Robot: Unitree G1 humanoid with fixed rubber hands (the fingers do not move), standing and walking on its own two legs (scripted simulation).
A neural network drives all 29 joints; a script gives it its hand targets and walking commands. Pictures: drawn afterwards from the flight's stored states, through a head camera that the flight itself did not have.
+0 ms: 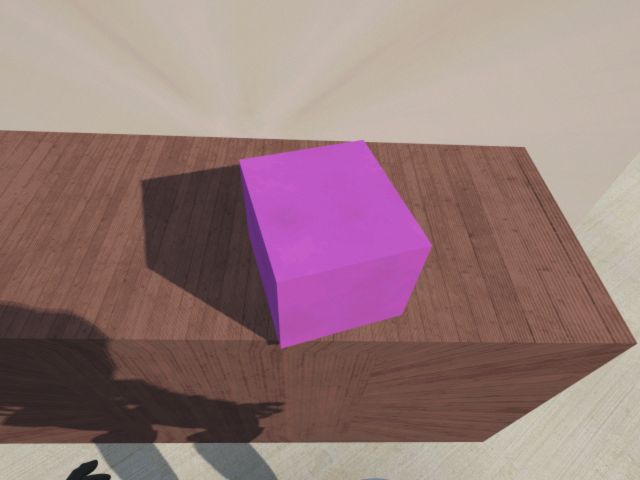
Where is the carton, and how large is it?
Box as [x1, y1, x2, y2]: [239, 140, 431, 348]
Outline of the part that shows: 363,140 239,160 249,236 281,348 401,314 430,249 431,244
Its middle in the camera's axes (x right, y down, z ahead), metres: +0.01 -0.01 +0.62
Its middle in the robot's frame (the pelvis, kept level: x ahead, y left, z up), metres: +0.46 -0.03 +0.00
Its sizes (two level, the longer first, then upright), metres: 0.236 0.208 0.182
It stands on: a pedestal, 0.67 m high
